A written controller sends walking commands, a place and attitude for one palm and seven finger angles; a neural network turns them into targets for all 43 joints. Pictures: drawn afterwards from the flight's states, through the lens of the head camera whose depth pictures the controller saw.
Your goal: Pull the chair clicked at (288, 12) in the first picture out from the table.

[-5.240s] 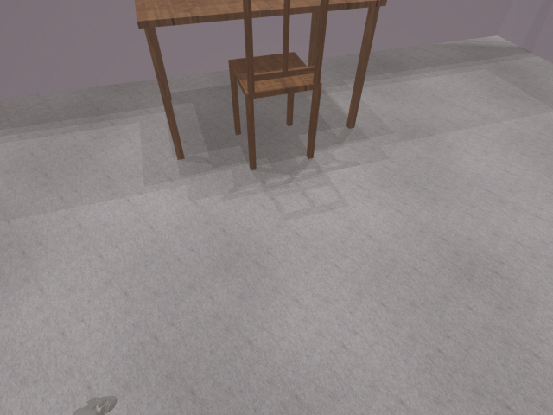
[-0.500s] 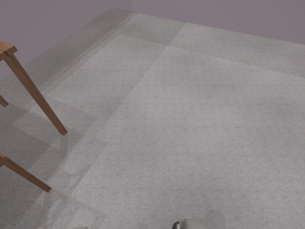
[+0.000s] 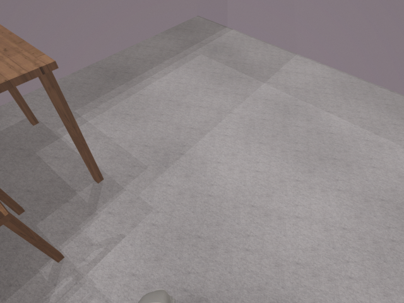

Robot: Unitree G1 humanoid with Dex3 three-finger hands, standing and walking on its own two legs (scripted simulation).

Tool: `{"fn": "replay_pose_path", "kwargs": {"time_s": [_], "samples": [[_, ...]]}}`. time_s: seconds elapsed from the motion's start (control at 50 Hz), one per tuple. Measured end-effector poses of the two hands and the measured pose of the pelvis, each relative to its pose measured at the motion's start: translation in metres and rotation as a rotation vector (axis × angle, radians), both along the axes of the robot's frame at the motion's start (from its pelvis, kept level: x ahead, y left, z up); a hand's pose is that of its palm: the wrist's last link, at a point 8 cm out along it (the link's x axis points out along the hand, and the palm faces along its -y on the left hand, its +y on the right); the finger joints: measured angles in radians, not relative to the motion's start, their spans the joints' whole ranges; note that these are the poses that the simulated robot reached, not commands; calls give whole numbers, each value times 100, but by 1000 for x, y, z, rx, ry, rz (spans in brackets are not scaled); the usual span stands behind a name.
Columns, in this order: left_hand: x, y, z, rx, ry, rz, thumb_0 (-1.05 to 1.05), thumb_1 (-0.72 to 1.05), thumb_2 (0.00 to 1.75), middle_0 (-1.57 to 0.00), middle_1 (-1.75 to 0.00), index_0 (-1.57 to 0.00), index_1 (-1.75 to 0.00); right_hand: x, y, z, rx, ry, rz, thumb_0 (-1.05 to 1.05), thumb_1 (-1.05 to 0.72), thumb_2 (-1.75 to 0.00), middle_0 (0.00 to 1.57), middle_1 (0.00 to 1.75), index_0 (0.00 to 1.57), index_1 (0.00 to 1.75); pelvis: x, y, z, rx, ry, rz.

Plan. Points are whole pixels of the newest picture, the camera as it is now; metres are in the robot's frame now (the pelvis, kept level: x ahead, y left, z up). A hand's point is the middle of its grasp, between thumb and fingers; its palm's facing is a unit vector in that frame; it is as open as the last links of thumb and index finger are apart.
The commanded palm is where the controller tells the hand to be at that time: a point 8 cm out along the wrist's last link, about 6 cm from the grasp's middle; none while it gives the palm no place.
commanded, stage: turn to face it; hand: left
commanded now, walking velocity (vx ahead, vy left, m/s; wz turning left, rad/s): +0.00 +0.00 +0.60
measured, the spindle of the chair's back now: out of the picture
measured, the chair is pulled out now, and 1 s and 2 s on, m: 0.00 0.00 0.00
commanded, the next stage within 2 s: take the last steps up to it in 1.62 s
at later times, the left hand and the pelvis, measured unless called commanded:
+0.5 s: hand out of the picture +0.14 +0.20 -0.14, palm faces +0.26 -0.92 -0.30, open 7.3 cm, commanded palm none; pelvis +0.05 -0.04 +0.00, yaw +15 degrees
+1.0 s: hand out of the picture -0.07 +0.17 -0.18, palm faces +0.59 -0.76 -0.27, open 7.3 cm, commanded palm none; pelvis +0.04 -0.03 -0.01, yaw +35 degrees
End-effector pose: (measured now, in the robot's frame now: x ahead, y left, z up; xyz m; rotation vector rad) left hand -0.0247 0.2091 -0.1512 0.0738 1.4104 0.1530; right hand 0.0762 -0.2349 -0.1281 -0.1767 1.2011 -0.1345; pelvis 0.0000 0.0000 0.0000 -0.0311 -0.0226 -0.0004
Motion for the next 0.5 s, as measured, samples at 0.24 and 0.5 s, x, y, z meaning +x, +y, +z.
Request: {"fn": "replay_pose_path", "kwargs": {"time_s": [0.24,0.5], "samples": [[78,56,11,93,-112,85,1,91,90,-20,-30,-20,-30,55,22,1,-23,15,92,0,-92,-90,20,30,20,30,33,16,2,5,15,110],[141,31,46,224,-335,123,1,91,90,-20,-30,-20,-30,86,-36,-19,7,42,158,0,-91,-90,20,30,20,30,51,-37,-5,29,36,260]]}}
